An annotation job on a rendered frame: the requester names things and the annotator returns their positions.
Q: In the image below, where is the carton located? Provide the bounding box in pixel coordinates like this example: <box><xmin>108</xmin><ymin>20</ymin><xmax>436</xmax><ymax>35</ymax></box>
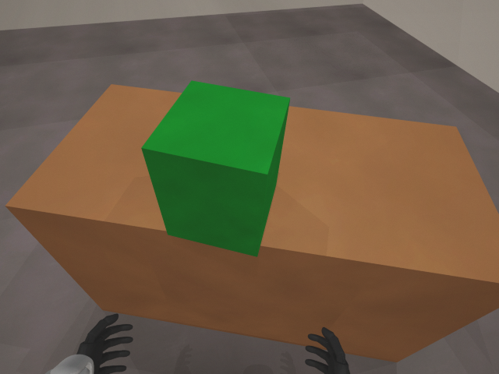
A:
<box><xmin>141</xmin><ymin>80</ymin><xmax>290</xmax><ymax>257</ymax></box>

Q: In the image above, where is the pedestal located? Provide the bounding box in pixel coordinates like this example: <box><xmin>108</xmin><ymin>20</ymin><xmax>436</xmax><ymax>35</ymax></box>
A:
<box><xmin>5</xmin><ymin>84</ymin><xmax>499</xmax><ymax>362</ymax></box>

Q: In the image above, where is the robot left forearm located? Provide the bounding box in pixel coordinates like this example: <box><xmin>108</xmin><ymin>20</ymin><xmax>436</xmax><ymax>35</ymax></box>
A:
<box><xmin>45</xmin><ymin>355</ymin><xmax>94</xmax><ymax>374</ymax></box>

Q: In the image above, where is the left robot hand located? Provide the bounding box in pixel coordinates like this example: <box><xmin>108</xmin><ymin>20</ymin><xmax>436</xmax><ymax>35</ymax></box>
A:
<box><xmin>77</xmin><ymin>314</ymin><xmax>133</xmax><ymax>374</ymax></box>

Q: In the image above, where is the right robot hand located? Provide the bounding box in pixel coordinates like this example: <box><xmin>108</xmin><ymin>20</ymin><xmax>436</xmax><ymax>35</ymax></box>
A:
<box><xmin>305</xmin><ymin>327</ymin><xmax>350</xmax><ymax>374</ymax></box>

